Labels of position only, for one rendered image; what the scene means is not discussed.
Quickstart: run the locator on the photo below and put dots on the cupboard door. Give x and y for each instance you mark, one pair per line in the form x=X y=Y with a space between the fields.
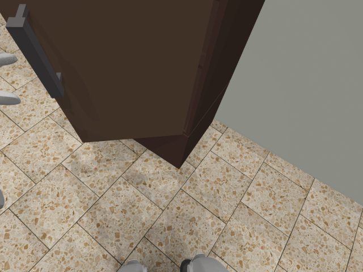
x=128 y=66

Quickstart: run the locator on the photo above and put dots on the robot right thigh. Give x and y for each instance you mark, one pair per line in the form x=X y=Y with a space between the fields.
x=206 y=264

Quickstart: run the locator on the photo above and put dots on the robot left hand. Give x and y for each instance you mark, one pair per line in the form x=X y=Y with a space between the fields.
x=8 y=98

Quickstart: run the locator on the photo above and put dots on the handle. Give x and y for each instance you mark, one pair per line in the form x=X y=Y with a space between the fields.
x=22 y=33

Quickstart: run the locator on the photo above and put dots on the robot right foot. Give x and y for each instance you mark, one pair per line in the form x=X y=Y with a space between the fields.
x=183 y=267

